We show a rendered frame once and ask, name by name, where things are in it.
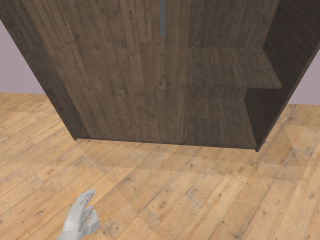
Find left robot hand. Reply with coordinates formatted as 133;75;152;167
62;189;100;239

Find wardrobe door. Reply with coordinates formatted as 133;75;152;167
1;0;88;134
22;0;191;144

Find robot left forearm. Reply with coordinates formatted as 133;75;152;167
56;230;81;240

